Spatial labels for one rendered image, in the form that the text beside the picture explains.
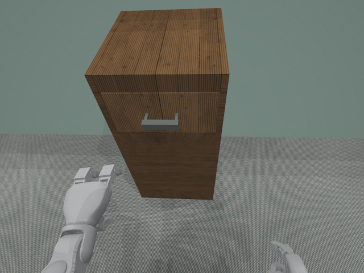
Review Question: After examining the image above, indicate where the cabinet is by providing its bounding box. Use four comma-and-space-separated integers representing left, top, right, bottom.
85, 8, 230, 200

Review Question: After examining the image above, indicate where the robot left forearm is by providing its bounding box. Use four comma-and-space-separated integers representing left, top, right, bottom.
41, 223, 97, 273

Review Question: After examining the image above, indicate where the drawer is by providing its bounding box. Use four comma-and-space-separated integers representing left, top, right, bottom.
101, 92, 218, 132

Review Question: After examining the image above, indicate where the robot right hand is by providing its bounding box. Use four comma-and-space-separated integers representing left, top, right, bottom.
267, 241, 308, 273

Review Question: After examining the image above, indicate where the handle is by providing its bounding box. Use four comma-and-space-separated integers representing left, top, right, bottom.
141, 113, 179, 130

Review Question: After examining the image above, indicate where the robot left hand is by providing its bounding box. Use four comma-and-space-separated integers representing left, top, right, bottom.
63, 164, 123, 231

